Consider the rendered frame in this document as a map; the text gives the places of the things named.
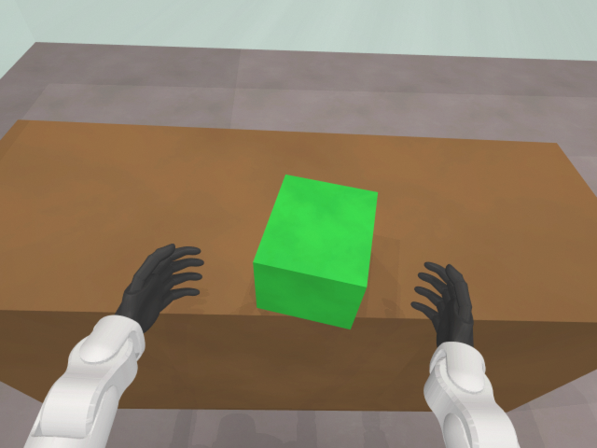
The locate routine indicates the carton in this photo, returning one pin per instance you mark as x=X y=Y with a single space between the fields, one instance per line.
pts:
x=313 y=258

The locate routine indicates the robot left forearm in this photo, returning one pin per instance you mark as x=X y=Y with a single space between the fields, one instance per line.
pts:
x=80 y=408

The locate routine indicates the pedestal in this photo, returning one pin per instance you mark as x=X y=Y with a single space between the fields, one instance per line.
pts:
x=82 y=205

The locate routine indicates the robot right forearm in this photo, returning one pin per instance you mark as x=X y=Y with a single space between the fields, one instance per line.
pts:
x=461 y=396

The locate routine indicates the robot left hand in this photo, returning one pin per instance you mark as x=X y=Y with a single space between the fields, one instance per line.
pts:
x=149 y=292

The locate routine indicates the robot right hand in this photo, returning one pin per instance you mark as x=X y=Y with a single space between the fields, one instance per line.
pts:
x=453 y=320

